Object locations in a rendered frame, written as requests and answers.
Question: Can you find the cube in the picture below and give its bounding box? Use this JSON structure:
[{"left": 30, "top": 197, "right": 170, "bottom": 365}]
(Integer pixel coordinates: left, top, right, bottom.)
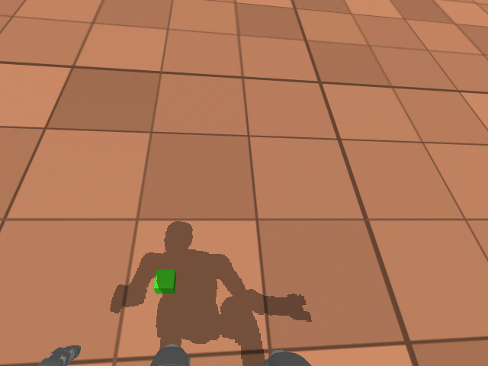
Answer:
[{"left": 154, "top": 269, "right": 176, "bottom": 294}]

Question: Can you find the left robot hand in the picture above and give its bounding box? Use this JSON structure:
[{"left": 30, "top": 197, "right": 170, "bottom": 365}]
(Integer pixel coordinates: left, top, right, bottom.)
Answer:
[{"left": 38, "top": 345, "right": 81, "bottom": 366}]

